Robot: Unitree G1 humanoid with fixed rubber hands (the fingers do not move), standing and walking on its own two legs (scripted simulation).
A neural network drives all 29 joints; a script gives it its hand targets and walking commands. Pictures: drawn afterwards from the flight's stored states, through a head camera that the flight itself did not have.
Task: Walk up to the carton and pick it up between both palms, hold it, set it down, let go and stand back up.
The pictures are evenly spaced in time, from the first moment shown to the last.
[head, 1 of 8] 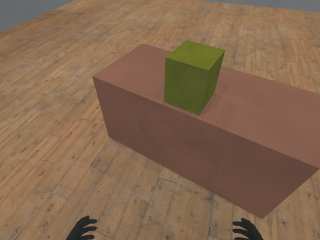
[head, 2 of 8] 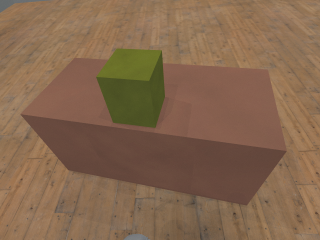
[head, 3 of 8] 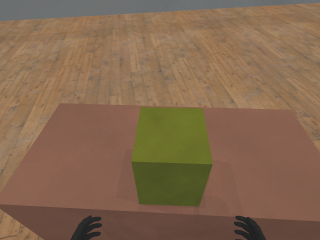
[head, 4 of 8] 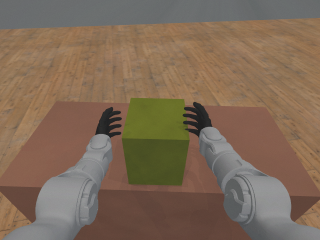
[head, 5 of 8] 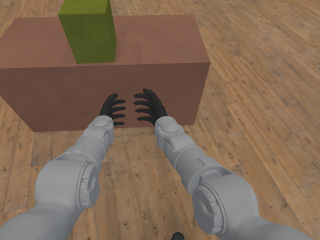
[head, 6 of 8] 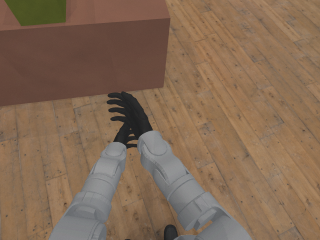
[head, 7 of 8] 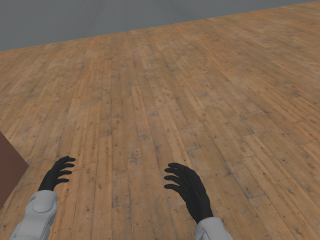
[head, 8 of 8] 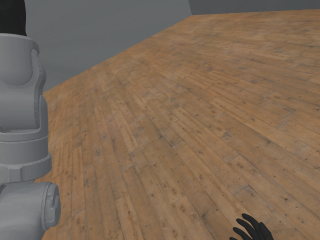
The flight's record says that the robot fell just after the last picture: yes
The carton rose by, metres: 0.00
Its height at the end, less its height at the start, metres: +0.00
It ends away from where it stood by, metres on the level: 0.00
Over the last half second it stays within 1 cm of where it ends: yes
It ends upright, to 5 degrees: yes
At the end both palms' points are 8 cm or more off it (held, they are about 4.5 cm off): yes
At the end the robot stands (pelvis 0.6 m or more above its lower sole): yes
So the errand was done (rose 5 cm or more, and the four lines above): no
